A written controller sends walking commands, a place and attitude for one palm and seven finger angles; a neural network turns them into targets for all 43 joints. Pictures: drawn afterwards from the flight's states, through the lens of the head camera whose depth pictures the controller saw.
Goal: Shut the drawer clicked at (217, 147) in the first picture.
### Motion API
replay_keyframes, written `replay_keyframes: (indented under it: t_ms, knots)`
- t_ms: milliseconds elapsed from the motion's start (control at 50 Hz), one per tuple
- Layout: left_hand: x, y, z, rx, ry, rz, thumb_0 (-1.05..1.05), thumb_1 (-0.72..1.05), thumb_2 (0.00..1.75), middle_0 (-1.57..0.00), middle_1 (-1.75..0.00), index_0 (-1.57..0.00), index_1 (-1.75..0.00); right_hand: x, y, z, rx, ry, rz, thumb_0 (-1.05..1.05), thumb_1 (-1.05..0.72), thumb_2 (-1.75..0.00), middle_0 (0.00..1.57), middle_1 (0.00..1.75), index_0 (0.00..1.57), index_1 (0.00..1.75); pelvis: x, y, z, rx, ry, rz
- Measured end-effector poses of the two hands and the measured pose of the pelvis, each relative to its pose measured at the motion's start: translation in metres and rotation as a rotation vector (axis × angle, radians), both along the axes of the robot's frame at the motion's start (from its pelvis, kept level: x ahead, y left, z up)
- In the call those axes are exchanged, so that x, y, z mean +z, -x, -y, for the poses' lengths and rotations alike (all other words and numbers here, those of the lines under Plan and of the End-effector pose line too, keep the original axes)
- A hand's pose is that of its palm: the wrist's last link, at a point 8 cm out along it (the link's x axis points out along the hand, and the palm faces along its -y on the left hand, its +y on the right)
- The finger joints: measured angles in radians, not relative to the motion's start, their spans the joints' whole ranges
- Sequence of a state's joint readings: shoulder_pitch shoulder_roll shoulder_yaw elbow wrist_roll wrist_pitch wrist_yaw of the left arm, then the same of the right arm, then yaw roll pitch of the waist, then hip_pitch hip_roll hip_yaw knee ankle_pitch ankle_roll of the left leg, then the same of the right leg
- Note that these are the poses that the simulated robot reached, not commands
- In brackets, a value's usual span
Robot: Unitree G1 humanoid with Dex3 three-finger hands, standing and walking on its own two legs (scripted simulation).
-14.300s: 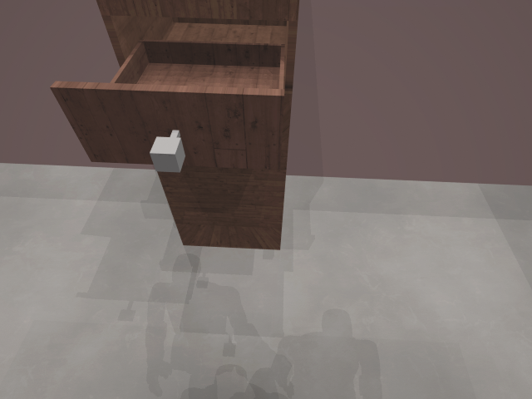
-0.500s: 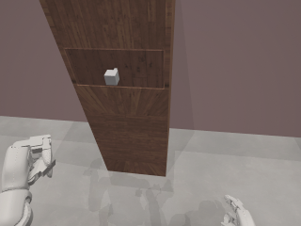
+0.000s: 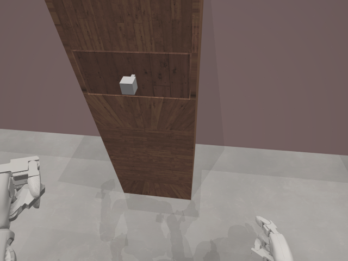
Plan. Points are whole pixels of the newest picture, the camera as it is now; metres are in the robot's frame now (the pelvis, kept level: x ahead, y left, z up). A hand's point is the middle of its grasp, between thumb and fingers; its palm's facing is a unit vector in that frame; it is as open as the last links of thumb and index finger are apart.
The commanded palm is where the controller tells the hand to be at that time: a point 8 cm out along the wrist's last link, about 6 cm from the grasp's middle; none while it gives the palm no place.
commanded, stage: step back with the hand held close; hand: left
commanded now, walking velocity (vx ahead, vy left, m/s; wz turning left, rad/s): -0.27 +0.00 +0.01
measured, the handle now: (130, 82) +0.62 +0.21 +0.10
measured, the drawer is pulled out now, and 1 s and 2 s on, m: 0.00 0.00 0.00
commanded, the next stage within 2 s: stop stepping back and stand still in 1.12 s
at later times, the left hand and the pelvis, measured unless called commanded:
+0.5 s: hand (13, 227) +0.13 +0.26 +0.15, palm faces +0.36 -0.79 -0.50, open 3.2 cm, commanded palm +0.07 +0.30 +0.17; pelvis -0.06 +0.02 -0.01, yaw +0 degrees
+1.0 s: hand out of the picture +0.05 +0.24 +0.15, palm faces +0.30 -0.83 -0.47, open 3.2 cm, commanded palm -0.02 +0.29 +0.17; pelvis -0.15 +0.01 -0.02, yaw -1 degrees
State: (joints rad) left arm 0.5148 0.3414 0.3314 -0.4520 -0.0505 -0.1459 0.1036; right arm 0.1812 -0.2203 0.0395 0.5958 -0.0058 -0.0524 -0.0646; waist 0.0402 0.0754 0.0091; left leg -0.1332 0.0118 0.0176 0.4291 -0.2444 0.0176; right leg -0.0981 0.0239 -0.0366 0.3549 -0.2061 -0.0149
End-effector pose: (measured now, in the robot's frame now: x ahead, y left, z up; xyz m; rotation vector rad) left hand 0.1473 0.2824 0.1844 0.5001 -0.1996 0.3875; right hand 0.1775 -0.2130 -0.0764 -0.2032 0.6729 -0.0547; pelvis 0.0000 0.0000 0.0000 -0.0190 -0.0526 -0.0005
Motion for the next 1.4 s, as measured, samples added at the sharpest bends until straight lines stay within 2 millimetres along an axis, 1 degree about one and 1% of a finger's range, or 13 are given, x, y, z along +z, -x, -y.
replay_keyframes:
  t_ms: [120,240,380,520,680,840,900,980,1040,1100,1260,1340,1400]
  knots:
    - [-0.017,-0.007,-0.002,-0.057,-0.008,-0.113,0.01,0.89,0.90,-1.41,-1.60,-1.40,-1.60,-0.007,0.019,0.013,-0.082,0.027,-0.084,0.02,-0.90,-0.89,0.20,0.30,0.21,0.30,0.000,0.006,-0.010,-0.011,-0.002,-0.051]
    - [-0.022,0.003,-0.010,-0.092,-0.033,-0.154,0.01,0.89,0.89,-1.41,-1.60,-1.40,-1.60,-0.005,0.039,0.018,-0.139,0.064,-0.125,0.02,-0.90,-0.89,0.20,0.30,0.21,0.30,-0.002,0.017,-0.018,-0.012,-0.008,-0.068]
    - [-0.008,0.030,-0.019,-0.092,-0.087,-0.054,0.01,0.89,0.89,-1.41,-1.60,-1.40,-1.60,0.003,0.050,0.007,-0.125,0.071,-0.064,0.02,-0.90,-0.89,0.20,0.30,0.20,0.30,-0.007,0.039,-0.024,-0.011,-0.014,-0.056]
    - [-0.013,0.063,-0.020,-0.056,-0.088,-0.002,0.01,0.89,0.90,-1.41,-1.60,-1.40,-1.60,0.001,0.064,-0.004,-0.084,0.046,0.012,0.02,-0.90,-0.89,0.20,0.30,0.21,0.30,-0.016,0.066,-0.024,-0.004,-0.007,-0.041]
    - [-0.017,0.090,-0.018,-0.084,-0.031,0.082,0.01,0.89,0.90,-1.41,-1.60,-1.40,-1.60,-0.006,0.108,-0.004,-0.073,0.104,-0.042,0.02,-0.90,-0.89,0.20,0.30,0.21,0.30,-0.020,0.093,-0.028,0.008,0.015,-0.042]
    - [0.001,0.114,-0.031,-0.058,-0.133,0.115,0.01,0.89,0.90,-1.41,-1.60,-1.40,-1.60,-0.006,0.146,-0.007,-0.086,0.090,-0.077,0.02,-0.90,-0.89,0.20,0.30,0.21,0.30,-0.013,0.111,-0.023,0.052,0.050,-0.088]
    - [-0.004,0.124,-0.026,-0.055,-0.122,0.090,0.01,0.89,0.90,-1.41,-1.60,-1.40,-1.60,-0.010,0.149,-0.006,-0.063,0.074,-0.070,0.02,-0.90,-0.89,0.20,0.30,0.21,0.30,-0.016,0.122,-0.016,0.022,0.023,-0.135]
    - [-0.018,0.128,-0.005,-0.121,-0.066,0.032,0.01,0.89,0.90,-1.41,-1.60,-1.40,-1.60,-0.017,0.154,-0.001,-0.035,0.067,-0.081,0.02,-0.90,-0.89,0.20,0.30,0.21,0.30,-0.016,0.149,-0.010,-0.014,0.032,-0.138]
    - [-0.016,0.134,0.010,-0.200,-0.065,0.038,0.01,0.89,0.90,-1.41,-1.60,-1.40,-1.60,-0.014,0.164,0.003,-0.054,0.063,-0.080,0.02,-0.90,-0.89,0.20,0.30,0.21,0.30,-0.015,0.162,-0.007,-0.019,0.040,-0.106]
    - [-0.007,0.147,0.013,-0.254,-0.101,0.076,0.01,0.89,0.89,-1.41,-1.60,-1.40,-1.60,-0.004,0.175,0.009,-0.087,0.069,-0.041,0.02,-0.90,-0.89,0.20,0.30,0.21,0.30,-0.017,0.170,-0.006,-0.019,0.044,-0.073]
    - [0.004,0.194,-0.020,-0.190,-0.099,0.192,0.01,0.89,0.89,-1.41,-1.60,-1.40,-1.60,0.013,0.204,0.018,-0.137,0.140,0.056,0.02,-0.90,-0.89,0.20,0.30,0.21,0.30,-0.022,0.183,-0.025,0.010,0.064,-0.012]
    - [-0.012,0.204,-0.048,-0.122,-0.031,0.211,0.01,0.89,0.90,-1.41,-1.60,-1.40,-1.60,0.008,0.219,0.007,-0.152,0.182,0.030,0.02,-0.90,-0.89,0.20,0.30,0.20,0.30,-0.026,0.186,-0.043,0.014,0.076,0.009]
    - [-0.026,0.201,-0.065,-0.084,0.027,0.189,0.01,0.89,0.90,-1.41,-1.60,-1.41,-1.60,0.004,0.232,-0.012,-0.138,0.186,0.003,0.02,-0.90,-0.89,0.20,0.30,0.20,0.30,-0.026,0.199,-0.054,0.010,0.078,0.009]
